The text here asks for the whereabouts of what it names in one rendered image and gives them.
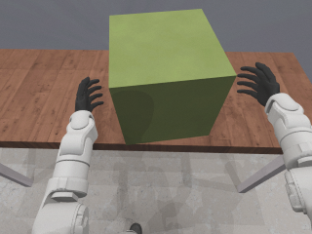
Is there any robot left upper arm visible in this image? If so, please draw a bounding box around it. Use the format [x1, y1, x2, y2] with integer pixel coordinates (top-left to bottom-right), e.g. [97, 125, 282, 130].
[33, 203, 90, 234]

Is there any carton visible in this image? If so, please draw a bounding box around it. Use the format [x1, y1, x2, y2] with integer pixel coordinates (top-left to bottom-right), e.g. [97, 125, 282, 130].
[108, 9, 237, 145]

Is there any table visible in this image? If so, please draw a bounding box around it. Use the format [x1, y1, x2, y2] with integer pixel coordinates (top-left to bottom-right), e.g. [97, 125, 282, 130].
[0, 49, 312, 193]

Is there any left robot foot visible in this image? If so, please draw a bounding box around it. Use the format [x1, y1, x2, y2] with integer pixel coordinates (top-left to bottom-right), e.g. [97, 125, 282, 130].
[130, 223, 142, 234]

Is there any right robot hand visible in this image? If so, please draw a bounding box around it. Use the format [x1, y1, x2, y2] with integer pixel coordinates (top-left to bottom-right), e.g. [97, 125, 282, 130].
[237, 62, 280, 107]

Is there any robot right forearm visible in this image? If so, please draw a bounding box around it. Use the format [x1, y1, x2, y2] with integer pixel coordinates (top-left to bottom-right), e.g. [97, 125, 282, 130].
[264, 93, 312, 171]

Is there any robot right upper arm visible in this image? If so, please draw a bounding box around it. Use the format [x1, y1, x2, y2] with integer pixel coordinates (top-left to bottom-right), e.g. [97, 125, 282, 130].
[284, 166, 312, 230]

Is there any robot left forearm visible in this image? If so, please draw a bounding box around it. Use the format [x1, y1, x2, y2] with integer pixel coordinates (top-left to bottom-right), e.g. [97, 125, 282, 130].
[31, 110, 98, 234]

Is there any left robot hand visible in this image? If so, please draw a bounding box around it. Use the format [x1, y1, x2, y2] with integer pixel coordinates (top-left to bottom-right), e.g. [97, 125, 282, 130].
[74, 76, 104, 113]

